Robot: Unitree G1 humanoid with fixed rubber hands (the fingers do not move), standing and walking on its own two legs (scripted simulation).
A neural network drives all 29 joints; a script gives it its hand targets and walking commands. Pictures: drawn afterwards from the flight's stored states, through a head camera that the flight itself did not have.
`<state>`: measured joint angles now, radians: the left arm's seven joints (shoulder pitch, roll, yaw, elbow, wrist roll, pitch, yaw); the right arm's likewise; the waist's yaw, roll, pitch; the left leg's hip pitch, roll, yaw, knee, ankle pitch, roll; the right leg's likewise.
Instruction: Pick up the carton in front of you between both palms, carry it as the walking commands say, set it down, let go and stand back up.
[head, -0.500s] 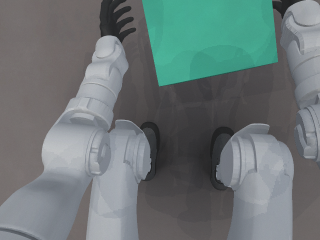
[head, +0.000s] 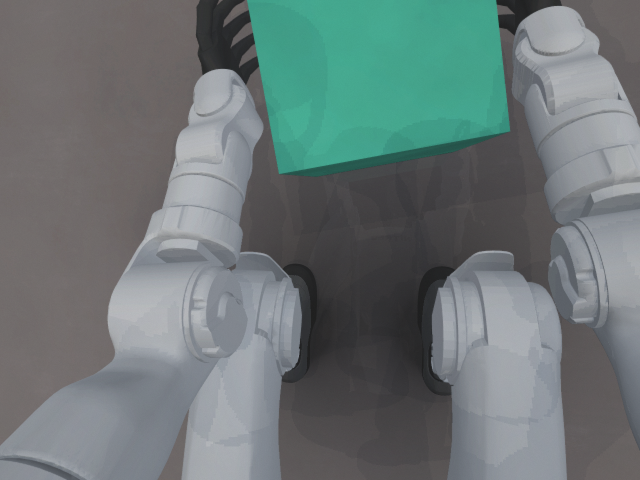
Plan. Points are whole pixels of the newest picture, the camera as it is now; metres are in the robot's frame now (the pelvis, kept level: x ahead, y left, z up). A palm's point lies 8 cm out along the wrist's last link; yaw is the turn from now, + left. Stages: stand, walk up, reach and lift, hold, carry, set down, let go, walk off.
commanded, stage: reach and lift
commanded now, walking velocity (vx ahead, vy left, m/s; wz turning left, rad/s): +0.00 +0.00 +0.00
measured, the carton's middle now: (372, 76) +0.52 -0.04 -0.22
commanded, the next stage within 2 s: none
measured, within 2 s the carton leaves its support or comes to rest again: neither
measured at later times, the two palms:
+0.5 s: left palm (112, 50) +0.48 +0.09 +0.06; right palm out of the picture +0.48 -0.20 +0.05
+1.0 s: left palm out of the picture +0.46 +0.10 +0.21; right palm out of the picture +0.44 -0.19 +0.20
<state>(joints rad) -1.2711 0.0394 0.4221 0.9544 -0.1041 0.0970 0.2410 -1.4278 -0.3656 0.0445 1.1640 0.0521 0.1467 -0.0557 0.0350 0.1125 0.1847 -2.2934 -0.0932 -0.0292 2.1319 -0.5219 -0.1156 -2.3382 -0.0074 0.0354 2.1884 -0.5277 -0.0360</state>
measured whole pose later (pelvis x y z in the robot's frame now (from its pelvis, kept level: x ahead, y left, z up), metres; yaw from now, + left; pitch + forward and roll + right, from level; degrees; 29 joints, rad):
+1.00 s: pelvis +0.06 +0.01 +0.25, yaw -7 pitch +33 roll +1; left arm -0.59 -0.18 0.43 0.54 0.15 0.29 0.12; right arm -0.68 0.01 -0.32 0.68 -0.19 0.33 0.00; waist 0.01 0.03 -0.26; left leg -1.44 -0.07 -0.06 1.38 -0.51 -0.04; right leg -1.48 0.04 0.07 1.39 -0.48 0.02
